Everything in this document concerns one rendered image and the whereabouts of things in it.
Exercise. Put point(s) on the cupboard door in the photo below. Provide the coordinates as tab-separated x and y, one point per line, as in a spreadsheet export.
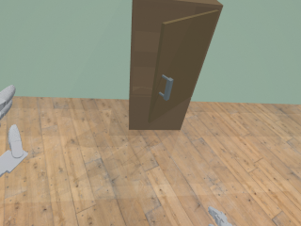
181	49

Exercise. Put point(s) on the robot right hand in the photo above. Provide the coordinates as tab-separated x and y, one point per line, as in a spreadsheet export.
219	217

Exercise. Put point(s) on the robot left hand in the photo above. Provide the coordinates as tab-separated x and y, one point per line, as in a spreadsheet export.
13	157

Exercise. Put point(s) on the handle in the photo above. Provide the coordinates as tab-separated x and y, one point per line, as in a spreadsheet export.
169	84

